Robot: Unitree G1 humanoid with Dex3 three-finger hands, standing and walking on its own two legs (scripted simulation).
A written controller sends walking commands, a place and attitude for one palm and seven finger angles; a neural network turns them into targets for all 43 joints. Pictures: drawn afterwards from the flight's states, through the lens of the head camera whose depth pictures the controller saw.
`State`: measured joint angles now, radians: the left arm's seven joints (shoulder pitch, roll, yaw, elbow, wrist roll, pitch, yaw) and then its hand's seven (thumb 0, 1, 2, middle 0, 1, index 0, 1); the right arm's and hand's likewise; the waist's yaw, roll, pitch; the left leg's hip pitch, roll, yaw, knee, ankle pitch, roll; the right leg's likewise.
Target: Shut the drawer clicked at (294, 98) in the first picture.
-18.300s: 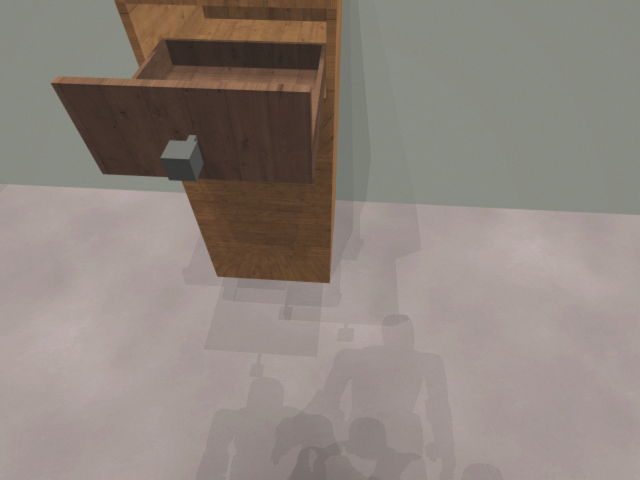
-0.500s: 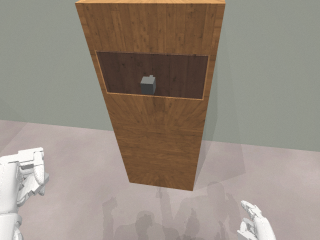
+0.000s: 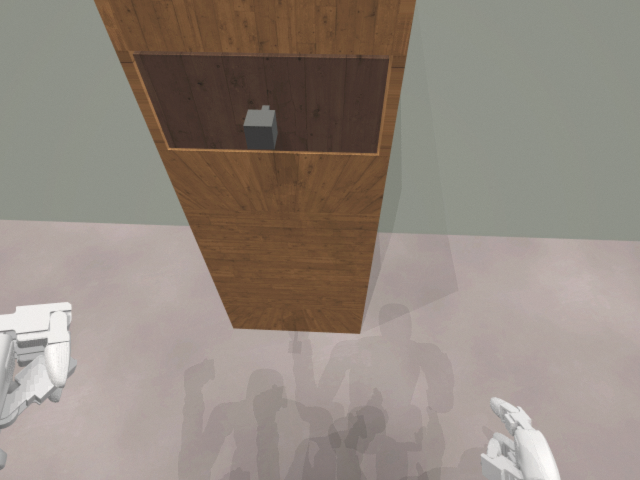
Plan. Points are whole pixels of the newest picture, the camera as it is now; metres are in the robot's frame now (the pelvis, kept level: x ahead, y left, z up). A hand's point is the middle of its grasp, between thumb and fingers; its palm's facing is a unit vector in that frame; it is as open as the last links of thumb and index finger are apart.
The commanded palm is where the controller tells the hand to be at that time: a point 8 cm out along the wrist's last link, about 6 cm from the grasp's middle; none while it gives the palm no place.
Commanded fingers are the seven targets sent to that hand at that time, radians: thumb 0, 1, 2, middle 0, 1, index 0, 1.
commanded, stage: step back with the hand held close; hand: left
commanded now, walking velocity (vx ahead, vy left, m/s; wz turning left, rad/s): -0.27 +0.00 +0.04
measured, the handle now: (263, 122) +0.61 +0.13 +0.10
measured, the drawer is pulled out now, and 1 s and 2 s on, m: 0.00 0.00 0.00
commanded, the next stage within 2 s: stop stepping back and stand still in 1.00 s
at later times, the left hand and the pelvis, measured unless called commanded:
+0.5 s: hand (8, 457) +0.12 +0.24 +0.16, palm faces +0.35 -0.80 -0.48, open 3.2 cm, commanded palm +0.05 +0.28 +0.18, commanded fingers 0.00 0.90 0.90 -1.40 -1.60 -1.40 -1.60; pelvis -0.06 -0.01 -0.01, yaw +3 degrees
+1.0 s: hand out of the picture +0.03 +0.19 +0.19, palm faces +0.25 -0.80 -0.54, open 3.2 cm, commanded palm -0.02 +0.23 +0.18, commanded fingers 0.00 0.90 0.90 -1.40 -1.60 -1.40 -1.60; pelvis -0.16 -0.04 +0.00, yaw -4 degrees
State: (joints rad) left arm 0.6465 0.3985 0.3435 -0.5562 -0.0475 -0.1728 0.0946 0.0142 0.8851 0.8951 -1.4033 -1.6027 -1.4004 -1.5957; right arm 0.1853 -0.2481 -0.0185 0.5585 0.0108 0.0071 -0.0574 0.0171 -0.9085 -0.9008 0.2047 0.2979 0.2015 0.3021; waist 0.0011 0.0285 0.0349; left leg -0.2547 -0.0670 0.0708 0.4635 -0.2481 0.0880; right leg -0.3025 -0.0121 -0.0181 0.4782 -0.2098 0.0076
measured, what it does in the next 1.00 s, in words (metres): walks backwards: right foot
